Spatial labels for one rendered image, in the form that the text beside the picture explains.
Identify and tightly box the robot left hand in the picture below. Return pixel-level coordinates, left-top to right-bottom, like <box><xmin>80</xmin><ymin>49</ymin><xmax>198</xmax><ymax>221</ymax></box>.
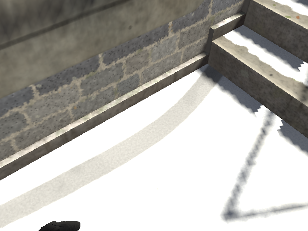
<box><xmin>39</xmin><ymin>220</ymin><xmax>81</xmax><ymax>231</ymax></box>

